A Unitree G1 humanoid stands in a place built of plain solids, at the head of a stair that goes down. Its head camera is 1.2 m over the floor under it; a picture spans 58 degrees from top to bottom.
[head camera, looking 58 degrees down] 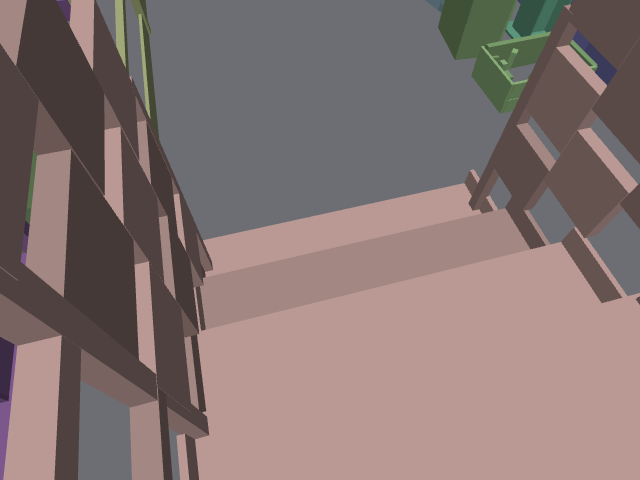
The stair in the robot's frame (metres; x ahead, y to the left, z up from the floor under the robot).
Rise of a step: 0.18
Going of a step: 0.30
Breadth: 1.40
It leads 15 degrees to the left of straight ahead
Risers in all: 4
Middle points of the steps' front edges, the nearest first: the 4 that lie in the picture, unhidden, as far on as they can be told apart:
0.39 -0.32 0.00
0.68 -0.24 -0.18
0.97 -0.17 -0.36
1.26 -0.09 -0.54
